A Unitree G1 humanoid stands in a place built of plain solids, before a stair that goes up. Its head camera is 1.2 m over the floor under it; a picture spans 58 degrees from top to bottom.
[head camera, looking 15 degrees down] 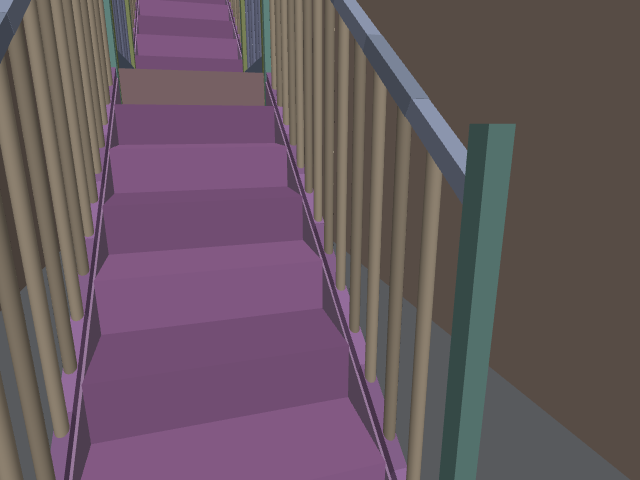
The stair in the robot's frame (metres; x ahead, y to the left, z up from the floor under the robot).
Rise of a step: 0.18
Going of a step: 0.28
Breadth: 0.73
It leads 17 degrees to the left of straight ahead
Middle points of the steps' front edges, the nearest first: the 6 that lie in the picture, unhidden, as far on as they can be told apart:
1.08 0.26 0.55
1.35 0.34 0.74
1.62 0.42 0.92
1.89 0.50 1.10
2.15 0.58 1.29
2.42 0.66 1.47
